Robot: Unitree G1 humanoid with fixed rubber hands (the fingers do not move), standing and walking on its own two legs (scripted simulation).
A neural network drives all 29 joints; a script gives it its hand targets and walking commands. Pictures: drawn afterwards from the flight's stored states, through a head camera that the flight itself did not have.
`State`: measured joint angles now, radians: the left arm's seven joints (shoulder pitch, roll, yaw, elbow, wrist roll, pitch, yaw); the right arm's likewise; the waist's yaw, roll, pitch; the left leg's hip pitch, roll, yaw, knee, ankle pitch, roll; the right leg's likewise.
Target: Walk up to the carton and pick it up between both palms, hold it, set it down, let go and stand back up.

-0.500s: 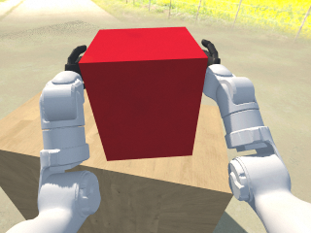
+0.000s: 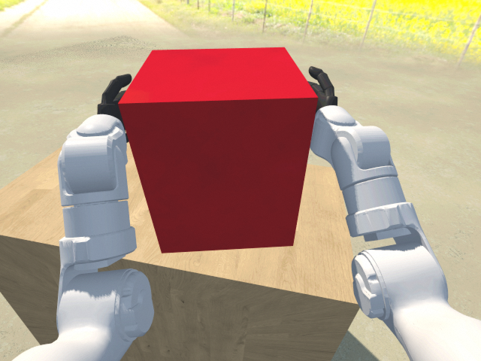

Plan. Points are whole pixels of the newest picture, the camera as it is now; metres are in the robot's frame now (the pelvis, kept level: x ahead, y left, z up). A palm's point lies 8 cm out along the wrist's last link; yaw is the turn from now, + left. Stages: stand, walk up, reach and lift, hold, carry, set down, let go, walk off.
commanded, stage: hold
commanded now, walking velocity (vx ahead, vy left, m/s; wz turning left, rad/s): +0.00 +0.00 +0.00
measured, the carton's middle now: (223, 149) +0.38 +0.00 +0.24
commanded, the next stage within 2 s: none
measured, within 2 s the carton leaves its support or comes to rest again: neither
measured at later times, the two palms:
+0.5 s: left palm (111, 128) +0.36 +0.16 +0.29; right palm (320, 116) +0.37 -0.14 +0.31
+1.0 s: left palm (113, 125) +0.37 +0.16 +0.29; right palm (321, 112) +0.37 -0.14 +0.31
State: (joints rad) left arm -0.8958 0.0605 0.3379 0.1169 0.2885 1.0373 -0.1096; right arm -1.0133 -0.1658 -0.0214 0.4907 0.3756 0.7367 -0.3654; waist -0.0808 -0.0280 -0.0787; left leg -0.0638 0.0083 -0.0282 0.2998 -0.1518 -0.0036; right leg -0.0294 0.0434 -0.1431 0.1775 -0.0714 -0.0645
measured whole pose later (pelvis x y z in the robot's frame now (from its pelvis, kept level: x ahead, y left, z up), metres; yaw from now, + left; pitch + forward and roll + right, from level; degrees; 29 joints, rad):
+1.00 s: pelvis +0.00 +0.00 +0.00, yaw +0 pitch -4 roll -1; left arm -0.90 0.05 0.33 0.13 0.29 1.03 -0.11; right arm -1.04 -0.18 -0.03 0.53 0.37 0.74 -0.35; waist -0.08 -0.02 -0.09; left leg -0.08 0.00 -0.02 0.30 -0.15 0.00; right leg -0.04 0.04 -0.14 0.18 -0.07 -0.06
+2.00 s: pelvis +0.00 +0.00 +0.00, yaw +0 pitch -4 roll -1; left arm -0.90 0.06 0.32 0.12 0.27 1.01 -0.09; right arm -1.03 -0.18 -0.02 0.51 0.37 0.71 -0.35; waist -0.08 -0.03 -0.09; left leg -0.09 0.01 -0.02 0.31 -0.15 0.00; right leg -0.05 0.05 -0.14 0.18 -0.07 -0.06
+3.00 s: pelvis -0.01 -0.01 +0.00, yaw +0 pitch -5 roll +0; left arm -0.91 0.07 0.32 0.04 0.30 1.08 -0.10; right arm -1.02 -0.14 -0.07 0.47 0.35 0.73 -0.35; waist -0.09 -0.07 -0.07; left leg -0.09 0.01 -0.04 0.31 -0.14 -0.01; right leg -0.07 0.04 -0.15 0.23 -0.09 -0.07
